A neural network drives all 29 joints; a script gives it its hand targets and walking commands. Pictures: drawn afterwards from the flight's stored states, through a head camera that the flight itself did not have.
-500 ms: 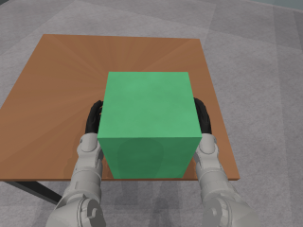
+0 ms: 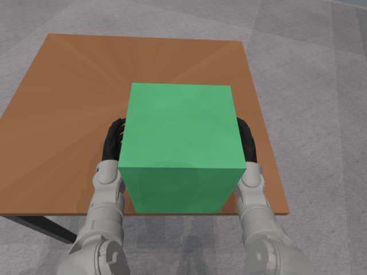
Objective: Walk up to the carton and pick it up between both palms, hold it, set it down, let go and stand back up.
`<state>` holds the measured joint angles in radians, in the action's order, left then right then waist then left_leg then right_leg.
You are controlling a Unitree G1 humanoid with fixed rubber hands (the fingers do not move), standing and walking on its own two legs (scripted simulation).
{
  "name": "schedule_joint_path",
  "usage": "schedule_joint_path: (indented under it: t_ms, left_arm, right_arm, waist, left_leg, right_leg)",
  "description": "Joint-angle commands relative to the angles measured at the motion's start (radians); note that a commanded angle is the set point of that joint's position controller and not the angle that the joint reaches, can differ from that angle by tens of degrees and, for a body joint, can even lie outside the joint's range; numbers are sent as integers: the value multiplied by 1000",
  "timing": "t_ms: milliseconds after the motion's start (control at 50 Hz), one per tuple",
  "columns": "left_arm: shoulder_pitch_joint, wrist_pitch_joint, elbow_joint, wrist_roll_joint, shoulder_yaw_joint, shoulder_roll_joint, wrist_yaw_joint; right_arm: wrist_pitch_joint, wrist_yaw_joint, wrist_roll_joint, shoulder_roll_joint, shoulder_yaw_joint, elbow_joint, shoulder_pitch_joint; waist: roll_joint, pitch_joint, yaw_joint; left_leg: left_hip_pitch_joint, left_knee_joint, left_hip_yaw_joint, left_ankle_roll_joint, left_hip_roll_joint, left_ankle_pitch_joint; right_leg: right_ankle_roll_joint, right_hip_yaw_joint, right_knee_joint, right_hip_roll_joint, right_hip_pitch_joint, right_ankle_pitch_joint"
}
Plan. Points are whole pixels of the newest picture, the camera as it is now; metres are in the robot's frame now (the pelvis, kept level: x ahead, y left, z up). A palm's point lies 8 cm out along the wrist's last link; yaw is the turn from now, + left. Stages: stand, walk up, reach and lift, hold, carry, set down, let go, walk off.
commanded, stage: set down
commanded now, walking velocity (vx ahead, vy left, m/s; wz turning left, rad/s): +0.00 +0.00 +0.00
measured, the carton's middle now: (179, 154) +0.38 +0.03 +0.01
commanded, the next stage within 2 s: none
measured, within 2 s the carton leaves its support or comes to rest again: neither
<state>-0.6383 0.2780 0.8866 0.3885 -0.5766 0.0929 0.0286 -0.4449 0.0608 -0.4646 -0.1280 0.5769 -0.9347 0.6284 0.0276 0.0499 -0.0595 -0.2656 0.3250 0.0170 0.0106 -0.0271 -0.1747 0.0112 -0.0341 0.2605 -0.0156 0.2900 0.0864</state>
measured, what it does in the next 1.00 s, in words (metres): stands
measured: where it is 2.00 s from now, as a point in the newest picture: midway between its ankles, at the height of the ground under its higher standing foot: outside the picture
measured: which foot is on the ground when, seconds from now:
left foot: down 0.00-1.00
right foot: down 0.00-1.00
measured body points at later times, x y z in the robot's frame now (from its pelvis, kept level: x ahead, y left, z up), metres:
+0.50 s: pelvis +0.00 +0.01 -0.02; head +0.09 +0.01 +0.42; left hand +0.39 +0.22 -0.02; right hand +0.43 -0.12 -0.01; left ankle -0.01 +0.12 -0.75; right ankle +0.02 -0.13 -0.75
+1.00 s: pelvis -0.03 -0.01 -0.02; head +0.03 +0.00 +0.43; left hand +0.40 +0.22 +0.07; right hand +0.43 -0.16 +0.07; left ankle -0.01 +0.12 -0.75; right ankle +0.02 -0.13 -0.75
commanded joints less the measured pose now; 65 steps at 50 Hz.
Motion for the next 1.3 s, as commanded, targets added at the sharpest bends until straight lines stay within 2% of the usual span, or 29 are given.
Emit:
schedule_joint_path:
  t_ms: [0, 80, 140, 180, 220, 300, 380, 440, 480, 540, 640, 720, 780, 840, 960, 1020, 1120, 1200, 1280]
  left_arm:
    - [-367, 1, 43, 51, 215, 327, 56]
    - [-346, 6, 42, 40, 182, 225, 32]
    - [-333, 16, 43, 5, 141, 50, -12]
    - [-347, 30, 56, -77, 173, -90, -62]
    - [-389, 52, 87, -178, 235, -159, -103]
    - [-455, 133, 172, -349, 322, -261, -145]
    - [-462, 206, 297, -464, 393, -334, -138]
    - [-449, 228, 389, -512, 442, -360, -111]
    - [-449, 235, 391, -542, 470, -378, -95]
    - [-462, 230, 323, -588, 507, -411, -79]
    - [-476, 170, 148, -661, 562, -457, -60]
    - [-484, 79, 49, -712, 588, -488, -47]
    - [-509, 6, 44, -732, 593, -509, -37]
    - [-549, -55, 65, -728, 582, -530, -33]
    - [-637, -148, 74, -675, 528, -581, -51]
    - [-682, -198, 68, -663, 519, -593, -61]
    - [-738, -279, 40, -685, 540, -599, -66]
    - [-731, -354, -27, -689, 543, -600, -58]
    - [-677, -445, -131, -659, 512, -609, -44]
  right_arm:
    - [55, -114, -89, -424, -245, -126, 315]
    - [58, -99, -58, -309, -227, -131, 300]
    - [59, -61, 19, -122, -213, -141, 299]
    - [57, -18, 139, 22, -264, -158, 336]
    - [58, 14, 268, 75, -349, -178, 397]
    - [41, 36, 453, 184, -472, -172, 487]
    - [11, 44, 580, 297, -555, -229, 508]
    - [-16, 38, 649, 365, -596, -324, 501]
    - [-35, 31, 689, 412, -614, -346, 503]
    - [-50, 19, 737, 473, -634, -308, 517]
    - [5, -7, 806, 531, -674, -149, 535]
    - [108, -30, 857, 539, -717, -16, 546]
    - [193, -35, 875, 530, -730, 32, 566]
    - [262, -30, 875, 520, -725, 40, 590]
    - [350, -2, 848, 525, -683, 29, 652]
    - [389, 16, 832, 528, -657, 25, 693]
    - [458, 50, 814, 522, -620, 52, 749]
    - [515, 76, 815, 516, -608, 94, 737]
    - [570, 95, 832, 514, -607, 149, 680]
  waist:
    - [-14, -363, -29]
    - [-14, -362, -34]
    - [-19, -382, -45]
    - [-35, -440, -50]
    - [-52, -518, -55]
    - [-74, -788, -62]
    - [-76, -951, -43]
    - [-74, -939, -19]
    - [-75, -942, -5]
    - [-80, -968, 12]
    - [-71, -987, 23]
    - [-32, -966, 8]
    - [5, -905, -8]
    - [17, -841, -27]
    - [-22, -790, -49]
    - [-34, -773, -37]
    - [-27, -756, 0]
    - [-31, -749, 24]
    - [-47, -712, 31]
  left_leg:
    - [-103, -63, 123, -3, 27, 145]
    - [-101, -55, 124, -2, 29, 158]
    - [-115, -37, 126, 2, 31, 187]
    - [-149, -4, 121, 11, 30, 221]
    - [-206, 39, 111, 20, 28, 239]
    - [-256, 143, 91, 51, 27, 325]
    - [-229, 242, 70, 83, 26, 472]
    - [-191, 293, 53, 101, 23, 544]
    - [-157, 318, 43, 112, 22, 588]
    - [-107, 335, 35, 125, 22, 638]
    - [-51, 314, 27, 118, 27, 621]
    - [-59, 276, 23, 85, 31, 521]
    - [-101, 232, 23, 54, 33, 395]
    - [-137, 190, 26, 32, 34, 283]
    - [-167, 135, 44, 24, 38, 178]
    - [-169, 115, 50, 25, 41, 140]
    - [-160, 95, 49, 26, 44, 102]
    - [-108, 88, 41, 36, 49, 153]
    - [-34, 76, 33, 48, 54, 234]
  right_leg:
    - [-5, -43, 15, 11, -360, 8]
    - [-3, -36, 23, 14, -353, 8]
    - [-2, -20, 37, 17, -351, -7]
    - [-9, 0, 62, 26, -342, -38]
    - [-17, 16, 93, 30, -313, -63]
    - [-23, 32, 190, 40, -278, -170]
    - [-18, 25, 274, 55, -226, -306]
    - [-18, 9, 298, 69, -120, -326]
    - [-18, -2, 306, 79, -56, -333]
    - [-14, -14, 307, 93, -2, -347]
    - [-9, -17, 281, 100, 13, -316]
    - [-7, -5, 256, 89, -3, -236]
    - [-6, 11, 235, 72, -25, -143]
    - [-10, 27, 213, 57, -44, -49]
    - [-22, 46, 185, 43, -114, 31]
    - [-24, 47, 174, 42, -149, 40]
    - [-20, 43, 158, 42, -202, 25]
    - [-15, 35, 147, 46, -261, -46]
    - [-9, 27, 131, 49, -325, -123]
